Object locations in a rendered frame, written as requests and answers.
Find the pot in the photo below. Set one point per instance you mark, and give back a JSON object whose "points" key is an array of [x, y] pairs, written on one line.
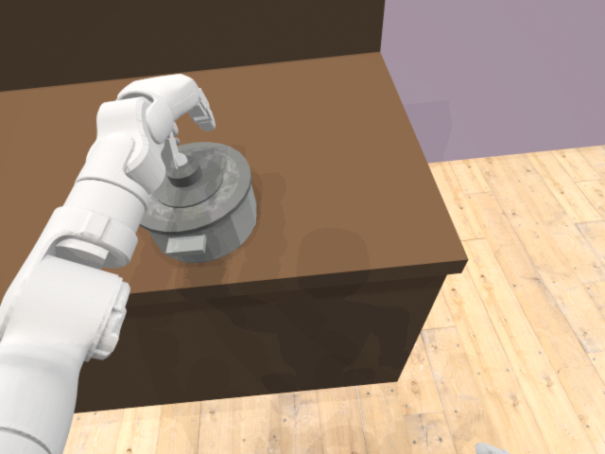
{"points": [[215, 242]]}

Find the lid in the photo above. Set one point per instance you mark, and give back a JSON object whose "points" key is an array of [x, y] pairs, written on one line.
{"points": [[224, 185]]}

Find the left robot hand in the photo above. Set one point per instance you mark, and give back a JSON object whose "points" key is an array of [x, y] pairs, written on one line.
{"points": [[182, 95]]}

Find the knob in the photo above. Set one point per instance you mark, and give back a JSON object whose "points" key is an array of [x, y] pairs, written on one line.
{"points": [[185, 175]]}

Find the table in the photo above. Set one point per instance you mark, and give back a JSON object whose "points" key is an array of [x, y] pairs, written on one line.
{"points": [[352, 241]]}

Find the robot left upper arm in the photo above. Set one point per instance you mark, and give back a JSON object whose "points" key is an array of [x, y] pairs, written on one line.
{"points": [[67, 314]]}

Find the robot left forearm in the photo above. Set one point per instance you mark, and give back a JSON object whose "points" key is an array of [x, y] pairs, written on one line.
{"points": [[97, 225]]}

